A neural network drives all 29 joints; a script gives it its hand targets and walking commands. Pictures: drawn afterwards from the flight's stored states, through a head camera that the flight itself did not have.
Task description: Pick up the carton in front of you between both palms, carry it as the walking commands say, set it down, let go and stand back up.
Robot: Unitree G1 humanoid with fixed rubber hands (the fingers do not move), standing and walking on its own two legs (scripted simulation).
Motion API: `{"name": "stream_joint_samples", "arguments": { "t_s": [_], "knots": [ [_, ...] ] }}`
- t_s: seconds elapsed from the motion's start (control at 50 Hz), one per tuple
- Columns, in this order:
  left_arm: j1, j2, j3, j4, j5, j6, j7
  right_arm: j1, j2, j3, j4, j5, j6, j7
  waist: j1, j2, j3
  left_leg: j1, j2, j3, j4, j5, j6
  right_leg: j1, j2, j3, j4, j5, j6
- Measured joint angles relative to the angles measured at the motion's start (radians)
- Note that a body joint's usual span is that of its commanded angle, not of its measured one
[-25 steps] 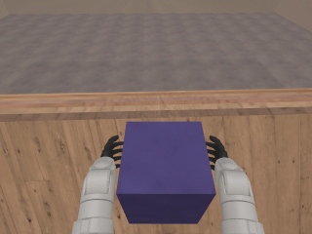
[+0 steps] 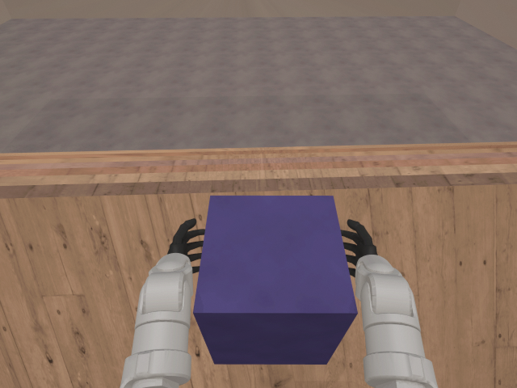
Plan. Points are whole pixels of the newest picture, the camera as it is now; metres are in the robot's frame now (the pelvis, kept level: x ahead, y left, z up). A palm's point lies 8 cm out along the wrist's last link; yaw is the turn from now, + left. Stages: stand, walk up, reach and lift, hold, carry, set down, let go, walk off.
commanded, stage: hold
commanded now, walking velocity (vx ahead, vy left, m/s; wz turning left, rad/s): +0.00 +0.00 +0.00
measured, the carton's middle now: (271, 283) +0.30 +0.00 -0.02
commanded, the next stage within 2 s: carry in 0.58 s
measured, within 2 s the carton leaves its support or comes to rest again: neither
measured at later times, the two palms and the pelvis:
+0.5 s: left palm (180, 264) +0.29 +0.15 +0.05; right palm (365, 264) +0.29 -0.15 +0.05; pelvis +0.01 +0.00 +0.00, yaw +0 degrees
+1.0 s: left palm (194, 207) +0.37 +0.13 +0.10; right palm (371, 210) +0.37 -0.17 +0.10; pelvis +0.11 -0.02 +0.00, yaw -1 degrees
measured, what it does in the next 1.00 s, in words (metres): walks ahead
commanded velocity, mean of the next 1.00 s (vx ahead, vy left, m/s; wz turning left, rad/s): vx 0.23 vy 0.00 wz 0.00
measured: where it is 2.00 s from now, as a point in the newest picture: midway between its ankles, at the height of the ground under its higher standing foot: (274, 290)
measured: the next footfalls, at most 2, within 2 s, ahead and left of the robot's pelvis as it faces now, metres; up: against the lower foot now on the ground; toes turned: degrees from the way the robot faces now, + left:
left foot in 1.06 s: +0.24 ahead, +0.08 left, +0.00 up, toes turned +9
right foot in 1.50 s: +0.56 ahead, -0.15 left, +0.00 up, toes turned -15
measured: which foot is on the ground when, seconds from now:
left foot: down 0.00-0.78, up 0.80-1.00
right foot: down 0.00-1.00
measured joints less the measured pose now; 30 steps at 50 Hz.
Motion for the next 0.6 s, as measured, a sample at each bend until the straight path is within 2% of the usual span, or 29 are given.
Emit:
{"name": "stream_joint_samples", "arguments": {
  "t_s": [0.56, 0.6],
  "knots": [
    [0.045, 0.011, -0.041, -0.041, -0.014, 0.013, 0.006, 0.042, -0.01, 0.039, -0.039, 0.009, 0.013, -0.002, 0.002, 0.002, -0.006, 0.011, 0.004, -0.004, -0.019, 0.002, -0.003, 0.011, 0.003, -0.003, -0.019, 0.002, -0.004],
    [0.046, 0.011, -0.038, -0.043, -0.019, 0.019, 0.006, 0.041, -0.01, 0.042, -0.042, 0.013, 0.022, -0.005, 0.006, 0.004, -0.04, -0.037, 0.005, 0.001, 0.015, -0.012, -0.005, -0.039, 0.006, 0.001, 0.016, -0.011, -0.003]
  ]
}}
